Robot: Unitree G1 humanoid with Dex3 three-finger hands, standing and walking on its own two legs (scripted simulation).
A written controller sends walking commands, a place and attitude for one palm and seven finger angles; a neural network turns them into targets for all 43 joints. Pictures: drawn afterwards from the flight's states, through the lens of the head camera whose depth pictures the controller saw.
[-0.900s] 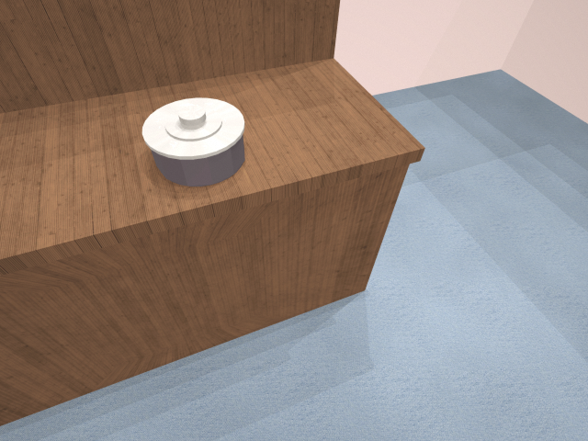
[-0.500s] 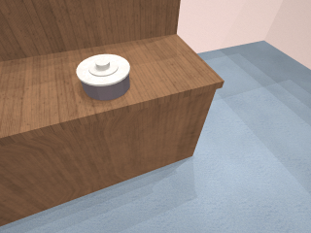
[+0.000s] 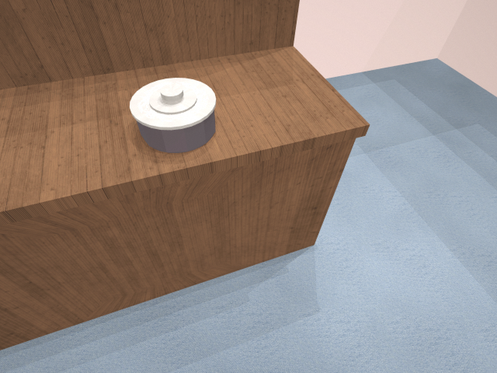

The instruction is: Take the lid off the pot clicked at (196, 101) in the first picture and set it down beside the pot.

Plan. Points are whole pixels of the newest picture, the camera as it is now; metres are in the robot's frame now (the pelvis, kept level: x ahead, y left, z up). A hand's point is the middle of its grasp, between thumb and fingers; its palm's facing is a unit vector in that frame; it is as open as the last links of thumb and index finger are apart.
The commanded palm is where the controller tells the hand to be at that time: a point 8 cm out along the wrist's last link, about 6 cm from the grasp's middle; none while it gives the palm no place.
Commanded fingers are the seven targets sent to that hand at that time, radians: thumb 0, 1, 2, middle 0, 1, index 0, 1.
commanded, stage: turn to face it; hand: left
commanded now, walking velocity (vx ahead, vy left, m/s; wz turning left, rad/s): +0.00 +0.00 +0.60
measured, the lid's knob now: (172, 92) +0.69 +0.22 +0.06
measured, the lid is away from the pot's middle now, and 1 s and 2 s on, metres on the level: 0.00 0.00 0.00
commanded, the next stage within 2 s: take the last steps up to it in 0.60 s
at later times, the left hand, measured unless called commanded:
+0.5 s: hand out of the picture +0.03 +0.24 -0.16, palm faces +0.23 -0.94 -0.24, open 7.4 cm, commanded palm none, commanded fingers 0.00 0.90 0.90 -0.20 -0.30 -0.20 -0.30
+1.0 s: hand out of the picture -0.03 +0.11 -0.16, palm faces +0.40 -0.89 -0.20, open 7.4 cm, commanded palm none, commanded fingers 0.00 0.90 0.90 -0.20 -0.30 -0.20 -0.30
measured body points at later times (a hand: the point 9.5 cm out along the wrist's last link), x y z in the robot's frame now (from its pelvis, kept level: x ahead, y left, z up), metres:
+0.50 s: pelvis -0.01 +0.02 +0.01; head +0.03 +0.05 +0.46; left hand +0.02 +0.29 -0.14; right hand +0.09 -0.21 -0.13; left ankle -0.01 +0.11 -0.74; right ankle +0.00 -0.14 -0.67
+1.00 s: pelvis +0.06 -0.03 +0.01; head +0.08 -0.04 +0.46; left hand -0.05 +0.16 -0.14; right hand +0.20 -0.25 -0.15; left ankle +0.01 +0.11 -0.67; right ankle +0.02 -0.12 -0.74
